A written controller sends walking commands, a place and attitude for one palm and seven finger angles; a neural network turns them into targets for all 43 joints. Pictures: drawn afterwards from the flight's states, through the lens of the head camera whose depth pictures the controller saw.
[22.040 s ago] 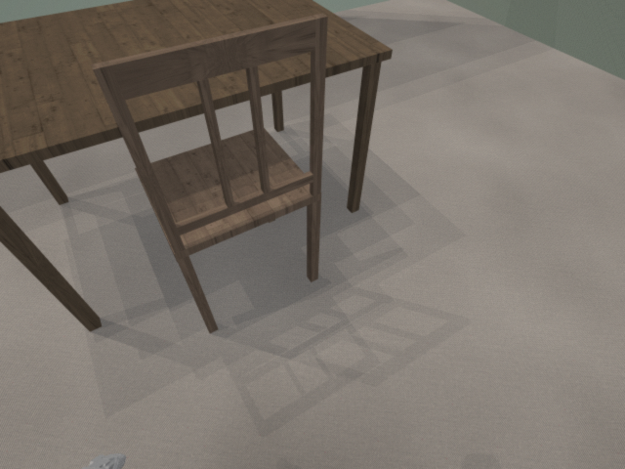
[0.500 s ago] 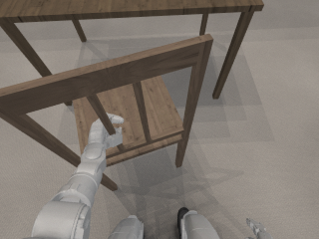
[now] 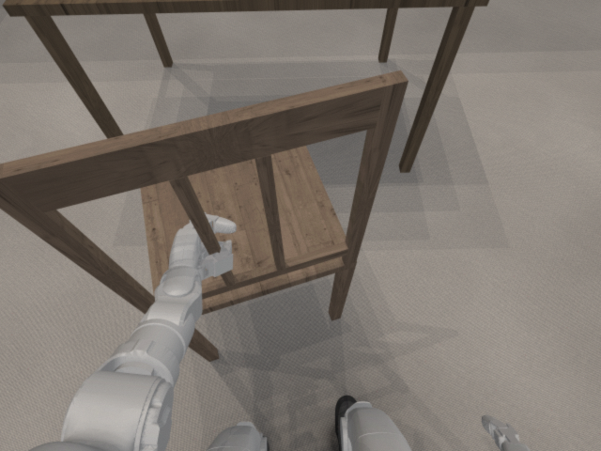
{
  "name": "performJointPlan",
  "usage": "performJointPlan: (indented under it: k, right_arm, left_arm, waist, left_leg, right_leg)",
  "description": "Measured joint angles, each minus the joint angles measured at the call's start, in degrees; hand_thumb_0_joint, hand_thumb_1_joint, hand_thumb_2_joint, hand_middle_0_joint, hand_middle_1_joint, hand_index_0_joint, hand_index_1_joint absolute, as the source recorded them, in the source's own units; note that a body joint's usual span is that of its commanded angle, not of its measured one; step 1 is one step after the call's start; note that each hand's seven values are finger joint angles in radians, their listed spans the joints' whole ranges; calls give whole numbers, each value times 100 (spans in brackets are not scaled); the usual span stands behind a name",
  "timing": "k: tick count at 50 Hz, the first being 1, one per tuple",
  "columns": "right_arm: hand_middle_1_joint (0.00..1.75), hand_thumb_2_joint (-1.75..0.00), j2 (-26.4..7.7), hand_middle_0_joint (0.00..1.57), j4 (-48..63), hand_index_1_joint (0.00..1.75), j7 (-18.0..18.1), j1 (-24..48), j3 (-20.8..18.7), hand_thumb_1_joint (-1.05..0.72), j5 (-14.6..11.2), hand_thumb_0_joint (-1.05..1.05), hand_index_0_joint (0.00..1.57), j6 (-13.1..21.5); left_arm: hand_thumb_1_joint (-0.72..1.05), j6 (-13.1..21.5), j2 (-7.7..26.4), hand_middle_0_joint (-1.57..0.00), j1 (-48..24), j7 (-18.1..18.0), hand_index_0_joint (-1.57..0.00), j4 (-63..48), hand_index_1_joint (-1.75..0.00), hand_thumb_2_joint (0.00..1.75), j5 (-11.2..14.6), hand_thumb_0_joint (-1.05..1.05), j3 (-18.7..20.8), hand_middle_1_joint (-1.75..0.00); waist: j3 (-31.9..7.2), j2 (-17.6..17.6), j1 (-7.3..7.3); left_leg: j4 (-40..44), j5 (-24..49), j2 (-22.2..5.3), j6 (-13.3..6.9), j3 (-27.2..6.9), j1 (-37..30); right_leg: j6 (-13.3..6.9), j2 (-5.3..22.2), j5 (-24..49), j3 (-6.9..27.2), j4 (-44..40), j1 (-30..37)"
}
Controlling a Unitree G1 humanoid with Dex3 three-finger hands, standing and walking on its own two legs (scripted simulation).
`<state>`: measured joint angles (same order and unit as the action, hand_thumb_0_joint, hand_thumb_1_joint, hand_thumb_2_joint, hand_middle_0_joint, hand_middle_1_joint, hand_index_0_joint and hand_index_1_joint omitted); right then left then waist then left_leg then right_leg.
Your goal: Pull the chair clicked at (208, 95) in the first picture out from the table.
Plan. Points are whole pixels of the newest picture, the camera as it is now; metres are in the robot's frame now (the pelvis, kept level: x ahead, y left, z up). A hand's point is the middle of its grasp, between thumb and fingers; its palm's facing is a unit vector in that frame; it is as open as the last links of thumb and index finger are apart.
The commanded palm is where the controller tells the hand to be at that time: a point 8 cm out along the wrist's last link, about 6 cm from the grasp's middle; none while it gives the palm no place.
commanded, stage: step backward, pulling the chair out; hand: left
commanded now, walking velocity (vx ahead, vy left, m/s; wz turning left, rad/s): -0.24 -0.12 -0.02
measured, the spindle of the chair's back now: (209, 240) +0.41 +0.13 -0.04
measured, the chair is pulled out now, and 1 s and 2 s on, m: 0.46 0.58 0.58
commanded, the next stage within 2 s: stop walking, hand still on the chair in 0.10 s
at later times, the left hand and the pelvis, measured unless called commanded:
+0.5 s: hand (217, 329) +0.28 +0.11 -0.06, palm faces -0.02 -0.99 -0.17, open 5.1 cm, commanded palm +0.26 +0.16 -0.04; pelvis -0.05 +0.00 +0.00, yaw -3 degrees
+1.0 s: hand (213, 340) +0.26 +0.12 -0.05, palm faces -0.06 -0.99 -0.15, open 5.1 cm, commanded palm +0.25 +0.17 -0.04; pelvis -0.01 +0.01 +0.01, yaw -3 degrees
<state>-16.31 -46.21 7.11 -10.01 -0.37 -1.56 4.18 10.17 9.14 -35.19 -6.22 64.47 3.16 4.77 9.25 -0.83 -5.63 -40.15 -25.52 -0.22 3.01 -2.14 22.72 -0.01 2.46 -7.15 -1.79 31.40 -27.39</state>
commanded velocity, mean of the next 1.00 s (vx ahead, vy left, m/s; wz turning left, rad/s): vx -0.01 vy -0.01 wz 0.00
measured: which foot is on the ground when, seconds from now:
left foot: up 0.00-0.00, down 0.02-1.00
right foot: down 0.00-0.06, up 0.08-0.20, down 0.22-1.00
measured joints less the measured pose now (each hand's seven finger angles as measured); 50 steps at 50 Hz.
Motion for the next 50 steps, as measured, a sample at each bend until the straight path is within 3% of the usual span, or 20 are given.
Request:
performJointPlan:
  k: [2, 3, 8, 11, 15, 18, 21, 33, 42, 50]
  right_arm:
    - [30, -90, -81, 21, 29, 30, 48, -45, -27, -90, -15, 1, 20, -23]
    - [30, -90, -72, 21, 63, 30, 62, -72, -48, -90, -24, 1, 20, -48]
    - [30, -90, 70, 20, 303, 30, 9, -367, -74, -90, 40, 1, 20, -92]
    - [30, -90, 248, 20, 214, 30, -101, -500, 24, -90, 47, 1, 20, -39]
    - [30, -90, 375, 21, 374, 30, -180, -365, 101, -90, 13, 1, 20, -159]
    - [30, -90, 407, 21, 457, 30, -125, -327, 131, -90, -7, 1, 20, -212]
    - [30, -90, 319, 21, 461, 30, -56, -315, 137, -90, 25, 1, 20, -243]
    - [30, -90, 290, 20, 473, 30, 29, -301, 102, -90, 109, 1, 20, -292]
    - [30, -90, 510, 21, 583, 30, -56, -97, 231, -90, 155, 1, 20, -234]
    - [30, -90, 503, 21, 628, 30, -61, -44, 243, -90, 169, 1, 20, -301]
  left_arm:
    - [72, -52, -31, -24, -12, -4, -49, -69, -145, 78, -4, 1, -143, -115]
    - [72, -70, -22, -23, -10, 11, -49, -103, -145, 78, -7, 1, -221, -115]
    - [73, -71, -76, -21, 224, 102, -49, -191, -145, 78, 57, 1, -366, -115]
    - [73, 31, -54, -22, 278, 154, -49, -59, -145, 79, 33, 1, -390, -116]
    - [72, -75, 24, -24, 701, 138, -49, -634, -145, 80, 52, 1, -190, -114]
    - [71, -168, 19, -25, 1028, 78, -49, -973, -145, 80, 62, 1, -159, -114]
    - [72, -251, -82, -24, 1311, 21, -49, -1168, -145, 80, 29, 1, -190, -114]
    - [72, -261, -296, -21, 2331, 40, -49, -1588, -145, 79, -147, 1, -664, -116]
    - [72, -290, -318, -20, 2769, 54, -49, -2010, -145, 78, -188, 1, -834, -117]
    - [72, -327, -332, -20, 3057, 57, -49, -2303, -145, 79, -159, 2, -876, -117]
  waist:
    - [-39, 53, -26]
    - [-17, 146, 31]
    - [-44, -2, 257]
    - [-121, -23, 445]
    - [25, -253, 290]
    - [-12, -168, 197]
    - [-86, -136, 165]
    - [-588, 6, 359]
    - [-675, 14, 449]
    - [-714, -32, 478]
  left_leg:
    - [623, 905, -12, -98, 118, -226]
    - [671, 1108, 36, -154, 195, -242]
    - [598, 986, -184, -210, 251, -208]
    - [465, 963, -311, -122, 265, -147]
    - [440, 1047, -517, -15, 186, -92]
    - [476, 887, -364, -77, 163, -116]
    - [686, 1278, -273, -111, 173, -278]
    - [1041, 1168, -168, -212, 346, -810]
    - [1259, 1143, -164, -215, 387, -1011]
    - [1347, 1102, -178, -197, 385, -1098]
  right_leg:
    - [78, 95, 70, -5, 25, -95]
    - [109, 140, 117, 58, 13, -104]
    - [76, -112, -1282, 82, 899, 55]
    - [45, -188, -678, 53, 176, 718]
    - [-57, -390, -524, -31, 23, 749]
    - [-72, -294, -591, 13, 132, 688]
    - [-26, -217, -616, 45, 183, 752]
    - [123, -108, -609, 195, -205, 1252]
    - [140, -104, -611, 224, -442, 1448]
    - [126, -117, -661, 216, -515, 1529]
